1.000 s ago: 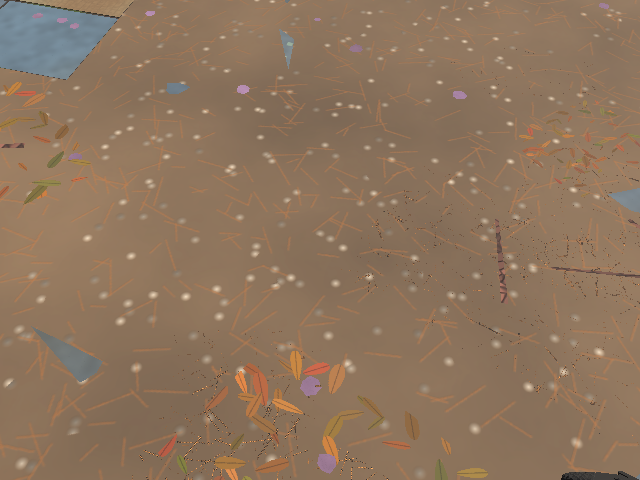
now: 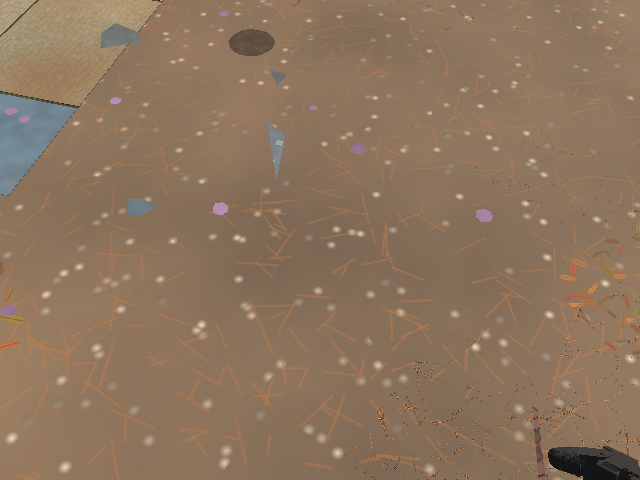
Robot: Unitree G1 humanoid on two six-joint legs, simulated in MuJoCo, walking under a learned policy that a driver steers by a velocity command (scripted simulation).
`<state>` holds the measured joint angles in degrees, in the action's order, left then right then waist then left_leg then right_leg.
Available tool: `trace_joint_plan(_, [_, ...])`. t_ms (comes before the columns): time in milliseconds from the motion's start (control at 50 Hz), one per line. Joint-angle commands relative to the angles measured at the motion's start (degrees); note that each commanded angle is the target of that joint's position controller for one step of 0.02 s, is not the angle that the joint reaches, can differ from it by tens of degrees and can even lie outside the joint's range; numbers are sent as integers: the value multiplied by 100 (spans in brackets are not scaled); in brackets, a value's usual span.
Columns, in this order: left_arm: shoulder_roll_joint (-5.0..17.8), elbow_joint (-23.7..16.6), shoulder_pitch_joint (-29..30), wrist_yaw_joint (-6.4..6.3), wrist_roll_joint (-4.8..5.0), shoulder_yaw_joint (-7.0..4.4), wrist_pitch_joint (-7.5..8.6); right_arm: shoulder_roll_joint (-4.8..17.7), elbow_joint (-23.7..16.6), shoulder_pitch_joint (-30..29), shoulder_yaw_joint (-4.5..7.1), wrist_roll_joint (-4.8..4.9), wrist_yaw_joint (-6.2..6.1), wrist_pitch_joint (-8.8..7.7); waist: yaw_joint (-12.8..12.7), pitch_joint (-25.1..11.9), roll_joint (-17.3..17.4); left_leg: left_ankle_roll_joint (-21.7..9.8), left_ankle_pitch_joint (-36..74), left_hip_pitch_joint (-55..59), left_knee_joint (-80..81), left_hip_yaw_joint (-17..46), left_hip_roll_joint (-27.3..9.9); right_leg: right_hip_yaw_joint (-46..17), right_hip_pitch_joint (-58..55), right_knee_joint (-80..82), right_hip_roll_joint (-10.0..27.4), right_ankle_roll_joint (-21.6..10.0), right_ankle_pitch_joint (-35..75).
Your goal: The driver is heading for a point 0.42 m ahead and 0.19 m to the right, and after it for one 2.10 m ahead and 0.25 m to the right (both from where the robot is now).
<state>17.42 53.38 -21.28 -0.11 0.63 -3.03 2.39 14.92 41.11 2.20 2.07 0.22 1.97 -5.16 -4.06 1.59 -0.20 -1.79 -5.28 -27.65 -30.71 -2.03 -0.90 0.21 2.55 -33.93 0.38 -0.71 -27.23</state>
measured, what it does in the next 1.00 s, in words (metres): walks ahead, turning right: right foot, then left foot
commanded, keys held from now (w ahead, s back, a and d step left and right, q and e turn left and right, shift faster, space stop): w+e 0.48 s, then e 0.36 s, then q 0.16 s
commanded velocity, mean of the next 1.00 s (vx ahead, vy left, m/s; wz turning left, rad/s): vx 0.35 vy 0.00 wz -0.43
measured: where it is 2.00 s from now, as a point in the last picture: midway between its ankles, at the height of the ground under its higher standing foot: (387, 446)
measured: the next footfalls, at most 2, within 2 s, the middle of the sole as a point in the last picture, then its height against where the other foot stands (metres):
right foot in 0.52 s outside the picture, level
left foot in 0.98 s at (363, 405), level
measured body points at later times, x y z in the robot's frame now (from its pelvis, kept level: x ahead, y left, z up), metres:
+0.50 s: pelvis +0.26 -0.03 +0.00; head +0.29 -0.05 +0.45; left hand +0.52 +0.15 -0.09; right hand +0.21 -0.31 -0.14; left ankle +0.11 +0.11 -0.72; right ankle +0.37 -0.16 -0.72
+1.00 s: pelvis +0.45 -0.08 +0.01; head +0.47 -0.10 +0.46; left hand +0.70 +0.10 -0.09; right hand +0.47 -0.40 -0.10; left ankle +0.58 -0.01 -0.72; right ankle +0.37 -0.15 -0.72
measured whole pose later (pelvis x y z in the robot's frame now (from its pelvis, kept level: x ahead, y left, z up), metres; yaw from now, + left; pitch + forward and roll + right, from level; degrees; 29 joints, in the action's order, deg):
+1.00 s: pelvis +0.45 -0.08 +0.01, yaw -29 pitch +2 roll -1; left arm 16.2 41.6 -10.7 -1.6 -0.6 -3.4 -0.5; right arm 16.1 44.4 6.5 2.7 -1.0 0.2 -2.8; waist -0.7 0.6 1.6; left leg 1.6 -5.1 -23.4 -29.7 2.9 -0.4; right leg -7.9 13.3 -31.3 -7.3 -3.5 -19.0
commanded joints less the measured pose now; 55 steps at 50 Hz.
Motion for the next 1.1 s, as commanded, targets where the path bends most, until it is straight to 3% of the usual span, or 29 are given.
trace_joint_plan(20, [545, -409, -232, 34, 100, -22, 251, 1139, 198, 2259, 398, -5, -73, 21, 1102, -2012, 1089, -1341, -1690, 4818, 1200, 3941, -2178, -832, 3809, -3867, -99, -165, -617])
trace_joint_plan(40, [801, -593, 276, 47, 228, -118, 297, 956, 178, 1882, 328, -13, -98, 0, 1048, -1203, 850, -1105, -1591, 4103, 1360, 3106, -2029, -781, 4102, -3929, 147, -227, -96])
trace_joint_plan(60, [742, -640, 510, 19, 211, -117, 293, 845, 147, 1475, 288, -34, -102, -17, 854, -787, 525, -987, -1125, 3353, 1545, 2492, -1822, -643, 3913, -3719, 420, -203, 415])
trace_joint_plan(80, [685, -634, 580, -1, 134, -147, 255, 669, 148, 1190, 250, -53, -92, -44, 702, -458, 486, -936, -730, 2783, 1760, 2009, -1634, -640, 3738, -3440, 572, -161, 763])
trace_joint_plan(120, [468, -535, 303, -6, 139, -159, 100, 508, 201, 938, 227, -106, -86, -128, 434, -318, 643, -863, -228, 2166, 2104, 1322, -1410, -676, 3185, -3220, 738, -91, 1138])
trace_joint_plan(180, [264, -625, 455, -23, 119, -155, -56, 631, 362, 934, 282, -122, -122, -201, 347, -54, 456, -908, 452, 1924, 2355, 624, -1395, -715, 3435, -2912, 767, 22, 1598])
trace_joint_plan(300, [97, -952, 1341, 130, 48, -103, -3, 843, 570, 1112, 340, -103, -260, -123, 601, 217, 276, -734, 911, 2211, 2494, -477, -1218, -316, 3551, -1112, 657, 50, 3104])
trace_joint_plan(400, [37, -1410, 2131, 300, 50, -48, -4, 1025, 812, 1577, 420, 18, -297, 77, 858, 449, 199, -679, 1523, 3230, 2137, -806, -1544, 87, 3865, -333, 541, -172, 2722])
trace_joint_plan(460, [244, -1545, 1917, 370, 62, -154, -37, 1228, 783, 1423, 485, 85, -340, 210, 548, 127, 455, -506, 3816, 3573, 1259, -1029, -1606, 515, 3182, -252, 133, -465, 1907])
trace_joint_plan(500, [650, -1308, 721, 333, 71, -397, -61, 1320, 702, 1191, 503, 116, -385, 316, -176, -501, 498, -277, 4926, 3248, -514, -1188, -1383, 723, 1596, 47, -348, -767, 1827])
trace_joint_plan(520, [1064, -1108, -135, 222, 33, -593, -88, 1233, 615, 1164, 457, 83, -408, 293, -583, -967, 123, 40, 3702, 2155, -2106, -1198, -1094, 126, -6, 440, -186, -1016, 2585])
trace_joint_plan(540, [1768, -1136, -38, 127, 2, -702, -97, 367, 308, 1744, 202, -196, -321, 153, 139, -1457, -1542, 525, -2119, -599, -4381, -965, 89, -2762, -2175, 443, 1443, -2081, 3627])
trace_joint_plan(560, [1471, -1400, -74, 149, -52, -583, -30, 653, 310, 1524, 186, -56, -240, -67, -133, -2559, -896, 526, -3314, -1087, -5306, 495, 438, -4380, -2607, 1104, 2089, -2616, 4087])
trace_joint_plan(580, [1155, -1439, 177, 177, -78, -480, 30, 920, 147, 933, 265, 160, -201, -157, -241, -2011, -466, 388, -2891, -1403, -5251, 770, 96, -3414, -2189, 1138, 1874, -2304, 4841])
trace_joint_plan(600, [936, -1438, 483, 174, 11, -437, 72, 846, 97, 781, 237, 145, -237, -190, -34, -1337, -137, 321, -2423, -1410, -4735, 700, -147, -2614, -1376, 1106, 1559, -2021, 5056])
trace_joint_plan(620, [773, -1484, 801, 151, 66, -398, 65, 885, 156, 744, 273, 10, -299, -162, 166, -897, 99, 355, -2135, -1228, -4298, 640, -318, -2175, -589, 1212, 1334, -1810, 5071])
trace_joint_plan(640, [651, -1568, 1022, 110, 16, -349, 47, 988, 163, 815, 327, -44, -329, -80, 368, -755, 22, 375, -1944, -805, -4069, 660, -421, -1915, 58, 1366, 1200, -1735, 5199])
trace_joint_plan(660, [671, -1632, 1120, 94, -51, -348, 27, 983, 141, 886, 344, -56, -337, 17, 495, -696, -48, 413, -1837, -510, -3880, 660, -409, -1829, 484, 1475, 1110, -1705, 5346])
trace_joint_plan(720, [891, -1639, 1101, 21, -58, -418, -3, 706, 87, 966, 282, -101, -381, 186, 611, -740, -160, 615, -1473, -321, -2972, 538, -242, -1449, 980, 1476, 879, -1642, 5900])
trace_joint_plan(780, [944, -1637, 1049, -105, 32, -434, -154, 639, -20, 634, 239, -104, -381, 250, 505, -917, -373, 738, -711, -230, -2064, 553, -69, -1350, 1010, 1309, 655, -1384, 5479])
trace_joint_plan(840, [928, -1653, 994, -186, 40, -422, -299, 655, -149, 188, 225, -51, -331, 286, 338, -910, -525, 766, -277, -124, -1384, 644, 71, -1600, 986, 1190, 592, -1174, 4586])
trace_joint_plan(920, [595, -1546, 938, -183, -82, -253, -318, 689, -103, 133, 211, -49, -225, 230, 194, -857, -671, 622, -241, 170, -730, 578, -37, -1719, 695, 873, 825, -1121, 4254])
trace_joint_plan(960, [319, -1456, 1051, -157, -100, -107, -266, 620, -38, 308, 196, -91, -159, 145, 370, -795, -655, 350, 78, 782, 100, 497, -73, -1696, 768, 591, 809, -968, 4063])
trace_joint_plan(980, [243, -1367, 937, -139, -126, -59, -216, 614, -11, 372, 185, -141, -140, 98, 435, -729, -560, 168, 1059, 1302, 778, 569, -131, -1600, 890, 494, 621, -752, 3713])
trace_joint_plan(1000, [164, -1326, 648, -127, -269, -29, -140, 907, -73, 320, 213, -221, -165, 67, 220, -866, -111, -84, 2946, 1868, 706, 1263, -679, -1332, 1034, 141, 227, -466, 2924])
trace_joint_plan(1020, [202, -1186, -48, -122, -303, -55, -105, 1021, -104, 102, 202, -281, -182, 103, -258, -1022, 677, -774, 3909, 2196, 381, 1785, -1205, -980, 1265, -58, -162, -157, 1254])
trace_joint_plan(1040, [410, -1145, 98, -152, -318, -79, -132, 719, -73, 127, 156, -187, -174, 165, -62, -1051, 957, -1198, 3272, 2026, 502, 2179, -1368, -737, 1244, -130, -190, 102, 665])
trace_joint_plan(1060, [550, -1215, 445, -177, -250, -121, -193, 712, -46, 195, 155, -93, -139, 217, 80, -927, 1021, -1176, 2489, 1886, 610, 2351, -1243, -626, 1259, -49, -191, 158, 680])
trace_joint_plan(1100, [571, -1259, 754, -224, -165, -175, -349, 1016, -78, 240, 251, 4, -109, 307, 180, -759, 968, -1035, 1565, 1705, 691, 2538, -1082, -454, 1333, -39, -296, 135, 728])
